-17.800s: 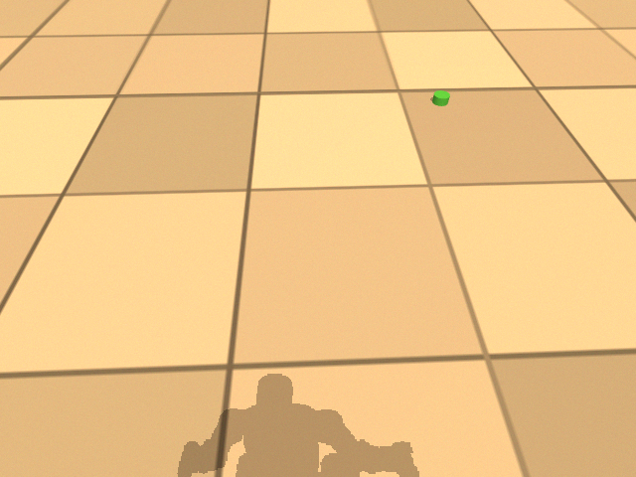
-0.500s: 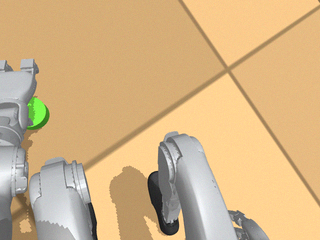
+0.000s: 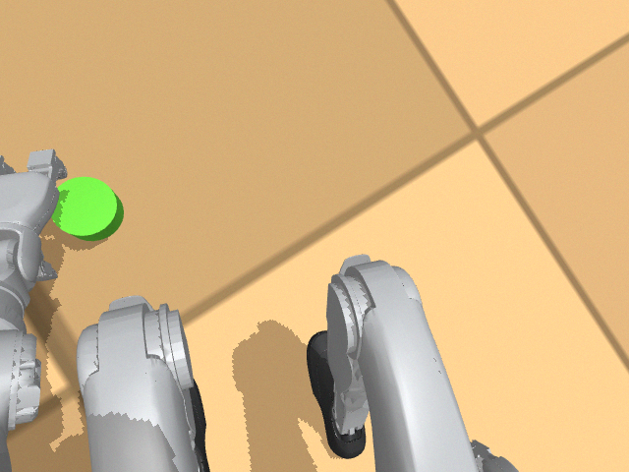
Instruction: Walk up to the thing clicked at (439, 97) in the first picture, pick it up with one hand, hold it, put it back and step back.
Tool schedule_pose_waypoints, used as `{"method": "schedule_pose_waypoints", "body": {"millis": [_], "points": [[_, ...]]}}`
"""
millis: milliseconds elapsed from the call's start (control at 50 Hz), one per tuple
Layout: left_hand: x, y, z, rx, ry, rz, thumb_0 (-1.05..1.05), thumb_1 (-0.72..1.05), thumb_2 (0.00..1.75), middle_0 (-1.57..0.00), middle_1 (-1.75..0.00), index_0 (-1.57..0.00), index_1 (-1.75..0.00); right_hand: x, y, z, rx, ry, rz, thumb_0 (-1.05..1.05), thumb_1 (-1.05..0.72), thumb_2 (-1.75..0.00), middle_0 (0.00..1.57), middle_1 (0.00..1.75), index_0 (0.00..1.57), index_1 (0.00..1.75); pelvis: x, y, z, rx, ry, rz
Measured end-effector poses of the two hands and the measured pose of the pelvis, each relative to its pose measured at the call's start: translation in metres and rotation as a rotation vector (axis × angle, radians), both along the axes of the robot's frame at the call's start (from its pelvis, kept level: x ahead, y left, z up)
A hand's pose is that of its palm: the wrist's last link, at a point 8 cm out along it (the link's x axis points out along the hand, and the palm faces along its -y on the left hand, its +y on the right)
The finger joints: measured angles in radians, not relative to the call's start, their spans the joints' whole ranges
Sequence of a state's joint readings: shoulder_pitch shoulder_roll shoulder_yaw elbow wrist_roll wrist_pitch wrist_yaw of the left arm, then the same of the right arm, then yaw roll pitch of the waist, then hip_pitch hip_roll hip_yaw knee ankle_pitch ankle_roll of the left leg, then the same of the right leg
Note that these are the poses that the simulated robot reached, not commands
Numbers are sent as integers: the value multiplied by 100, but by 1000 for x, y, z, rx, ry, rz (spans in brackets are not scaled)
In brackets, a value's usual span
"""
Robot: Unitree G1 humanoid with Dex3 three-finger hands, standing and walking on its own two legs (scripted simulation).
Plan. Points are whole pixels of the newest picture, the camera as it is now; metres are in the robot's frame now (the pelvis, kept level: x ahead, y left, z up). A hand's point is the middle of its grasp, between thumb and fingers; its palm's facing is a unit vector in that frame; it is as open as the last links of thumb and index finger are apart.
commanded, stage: rest palm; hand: left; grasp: from above
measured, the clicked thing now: (88, 209) +0.48 +0.25 -0.30
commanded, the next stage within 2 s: close in 1.20 s
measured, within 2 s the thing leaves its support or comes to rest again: neither
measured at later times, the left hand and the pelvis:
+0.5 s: hand (71, 206) +0.47 +0.26 -0.24, palm faces -0.45 -0.10 -0.89, open 14.1 cm; pelvis +0.00 +0.00 -0.02, yaw -3 degrees
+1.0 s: hand (82, 208) +0.47 +0.25 -0.26, palm faces -0.43 -0.10 -0.90, open 14.2 cm; pelvis +0.00 +0.01 -0.02, yaw -6 degrees
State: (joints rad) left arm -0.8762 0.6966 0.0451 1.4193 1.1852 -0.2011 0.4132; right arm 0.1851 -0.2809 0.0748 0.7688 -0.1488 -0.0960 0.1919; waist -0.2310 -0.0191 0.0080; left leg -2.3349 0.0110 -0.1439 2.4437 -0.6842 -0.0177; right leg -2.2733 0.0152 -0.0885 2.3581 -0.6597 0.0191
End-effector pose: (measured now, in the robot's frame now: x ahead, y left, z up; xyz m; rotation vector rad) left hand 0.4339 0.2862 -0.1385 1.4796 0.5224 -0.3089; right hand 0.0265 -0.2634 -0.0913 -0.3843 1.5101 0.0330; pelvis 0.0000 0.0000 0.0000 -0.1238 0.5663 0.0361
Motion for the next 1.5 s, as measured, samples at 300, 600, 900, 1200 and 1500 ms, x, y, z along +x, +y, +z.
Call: {"method": "schedule_pose_waypoints", "body": {"millis": [300,600,900,1200,1500], "points": [[29,-26,-23,-21,-99,-33,0,-52,100,-8,-101,-8,-101,41,-10,17,-74,-115,137,-1,-90,-90,20,30,19,30,3,4,-9,-32,-13,-10],[38,-22,-55,-9,-32,48,0,-50,96,-7,-101,-8,-100,-36,16,9,52,85,57,0,-90,-90,20,30,20,30,5,3,-17,-42,-28,-35],[38,-34,-58,-37,-74,-29,0,-51,98,-7,-99,-7,-99,-28,11,22,22,42,143,0,-90,-90,20,30,20,30,2,5,-20,-70,-65,-51],[36,-25,-72,-12,-60,35,0,-51,97,-8,-100,-8,-99,-10,12,27,40,0,213,0,-90,-90,20,30,19,30,1,8,-20,-85,-75,-51],[41,-34,-79,-23,-67,-1,0,-42,91,-12,-103,-14,-101,-17,25,25,97,16,222,0,-90,-90,20,30,19,30,1,8,-19,-96,-89,-57]]}}
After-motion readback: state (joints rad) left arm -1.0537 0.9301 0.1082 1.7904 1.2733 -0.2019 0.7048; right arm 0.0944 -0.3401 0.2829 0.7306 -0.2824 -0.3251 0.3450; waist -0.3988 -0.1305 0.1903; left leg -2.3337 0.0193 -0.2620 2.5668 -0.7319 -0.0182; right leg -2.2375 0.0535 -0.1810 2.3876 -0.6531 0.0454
